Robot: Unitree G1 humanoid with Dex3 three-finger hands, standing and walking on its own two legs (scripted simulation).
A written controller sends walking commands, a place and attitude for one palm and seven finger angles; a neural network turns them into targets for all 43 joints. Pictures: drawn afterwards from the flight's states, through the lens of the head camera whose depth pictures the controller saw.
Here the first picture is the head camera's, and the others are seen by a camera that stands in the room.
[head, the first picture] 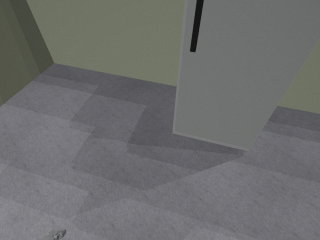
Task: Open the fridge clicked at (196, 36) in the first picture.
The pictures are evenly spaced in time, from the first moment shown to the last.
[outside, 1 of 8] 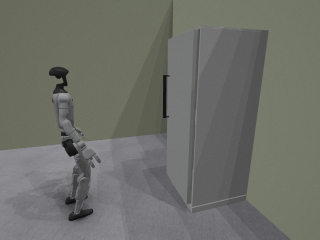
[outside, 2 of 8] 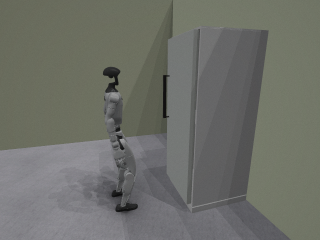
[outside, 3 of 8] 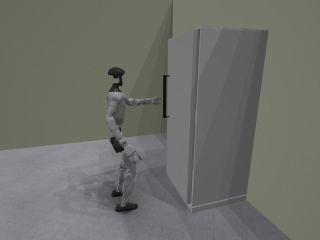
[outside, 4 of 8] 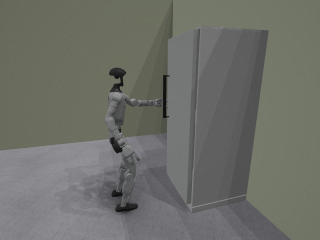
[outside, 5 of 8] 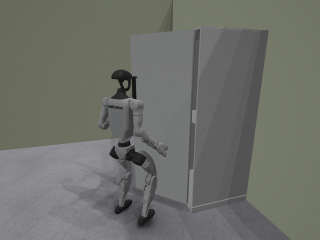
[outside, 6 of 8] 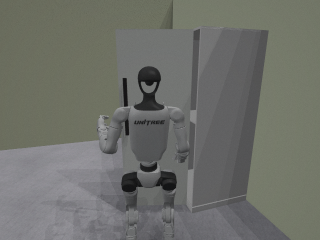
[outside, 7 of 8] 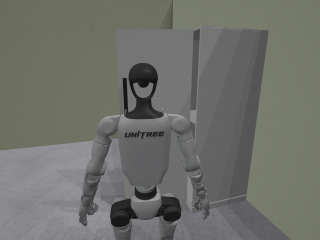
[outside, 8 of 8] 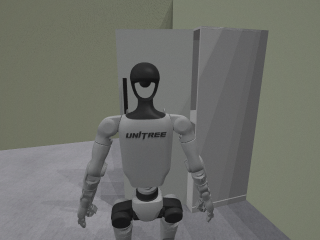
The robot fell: no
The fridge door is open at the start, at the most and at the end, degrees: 0 82 74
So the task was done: yes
